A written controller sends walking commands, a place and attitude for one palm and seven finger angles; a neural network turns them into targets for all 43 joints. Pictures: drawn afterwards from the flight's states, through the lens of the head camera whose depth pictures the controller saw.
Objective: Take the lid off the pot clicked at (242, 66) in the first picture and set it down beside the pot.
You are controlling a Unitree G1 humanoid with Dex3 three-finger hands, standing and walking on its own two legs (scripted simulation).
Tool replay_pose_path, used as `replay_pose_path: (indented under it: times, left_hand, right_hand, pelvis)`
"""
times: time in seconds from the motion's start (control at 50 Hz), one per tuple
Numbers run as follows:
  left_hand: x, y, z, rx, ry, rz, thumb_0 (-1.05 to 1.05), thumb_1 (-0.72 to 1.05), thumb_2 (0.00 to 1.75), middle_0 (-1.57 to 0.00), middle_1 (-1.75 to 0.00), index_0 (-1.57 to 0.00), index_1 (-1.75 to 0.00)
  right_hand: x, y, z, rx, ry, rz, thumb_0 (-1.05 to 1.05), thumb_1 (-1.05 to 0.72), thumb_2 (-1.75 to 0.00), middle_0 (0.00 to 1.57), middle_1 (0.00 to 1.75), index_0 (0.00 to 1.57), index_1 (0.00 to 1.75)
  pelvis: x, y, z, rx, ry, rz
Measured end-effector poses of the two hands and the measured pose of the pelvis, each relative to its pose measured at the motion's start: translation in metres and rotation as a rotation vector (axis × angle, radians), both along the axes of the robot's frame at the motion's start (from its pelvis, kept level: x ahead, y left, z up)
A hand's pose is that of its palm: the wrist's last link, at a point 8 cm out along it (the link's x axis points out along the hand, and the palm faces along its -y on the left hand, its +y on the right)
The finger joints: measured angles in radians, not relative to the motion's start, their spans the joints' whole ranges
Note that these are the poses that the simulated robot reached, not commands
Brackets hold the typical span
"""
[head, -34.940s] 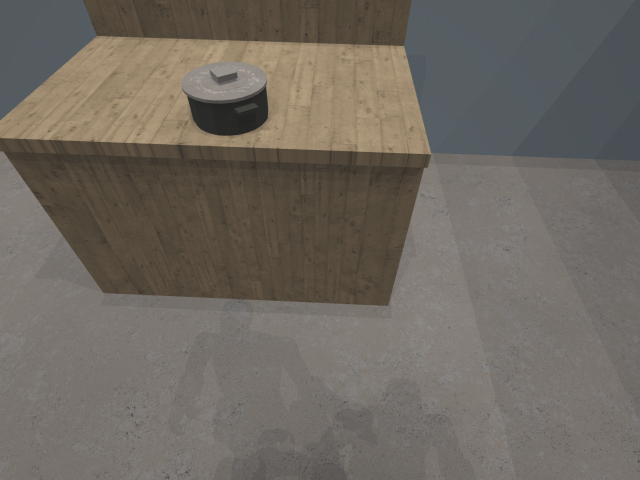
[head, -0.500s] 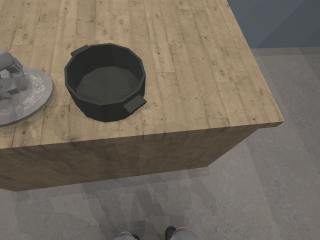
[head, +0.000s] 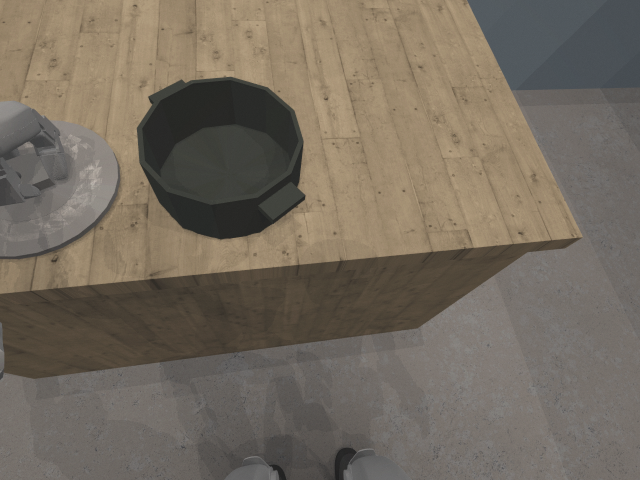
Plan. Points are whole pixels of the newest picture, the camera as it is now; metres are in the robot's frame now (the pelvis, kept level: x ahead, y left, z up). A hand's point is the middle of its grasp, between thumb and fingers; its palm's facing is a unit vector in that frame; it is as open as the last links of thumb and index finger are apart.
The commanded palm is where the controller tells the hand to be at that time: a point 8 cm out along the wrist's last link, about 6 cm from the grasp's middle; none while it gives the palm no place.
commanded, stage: open the fingers wide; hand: left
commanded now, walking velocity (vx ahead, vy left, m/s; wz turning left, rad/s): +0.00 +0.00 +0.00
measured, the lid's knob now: (24, 175) +0.50 +0.34 +0.00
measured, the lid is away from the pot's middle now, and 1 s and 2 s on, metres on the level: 0.25 0.25 0.25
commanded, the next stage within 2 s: raise the empty hand in 0.98 s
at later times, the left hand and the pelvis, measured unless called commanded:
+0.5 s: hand (5, 186) +0.46 +0.33 +0.04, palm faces -0.46 -0.11 -0.88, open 7.8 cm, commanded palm +0.50 +0.31 +0.09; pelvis -0.02 +0.00 +0.00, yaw +1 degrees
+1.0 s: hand (9, 177) +0.47 +0.33 +0.04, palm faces -0.47 -0.13 -0.87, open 10.9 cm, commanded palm +0.51 +0.31 +0.09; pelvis -0.02 -0.01 -0.01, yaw +0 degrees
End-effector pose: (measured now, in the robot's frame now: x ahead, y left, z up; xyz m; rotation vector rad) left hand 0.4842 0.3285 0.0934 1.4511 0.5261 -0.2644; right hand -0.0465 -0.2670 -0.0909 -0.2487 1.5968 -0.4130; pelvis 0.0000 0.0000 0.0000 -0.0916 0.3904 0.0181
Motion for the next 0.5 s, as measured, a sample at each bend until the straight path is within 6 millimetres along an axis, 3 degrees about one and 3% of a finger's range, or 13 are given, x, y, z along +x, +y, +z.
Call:
replay_pose_path:
  times: [0.3,0.5]
  left_hand:
    - [-0.023,0.004,0.007,0.01,-0.028,0.017,-0.02,0.27,0.81,-0.47,-0.92,-0.74,-1.06]
    - [-0.022,-0.001,0.008,0.024,-0.018,0.022,-0.01,0.25,0.73,-0.46,-0.96,-0.59,-1.02]
  right_hand:
    - [0.025,-0.004,-0.004,0.001,-0.092,0.051,0.0,-0.9,-0.9,0.21,0.3,0.2,0.3]
    - [0.015,-0.012,-0.005,-0.019,-0.097,0.052,0.0,-0.9,-0.9,0.21,0.3,0.2,0.3]
  pelvis:
    - [-0.01,0.001,0.001,0.001,-0.036,0.02]
    - [-0.019,-0.002,-0.004,0.002,-0.032,0.019]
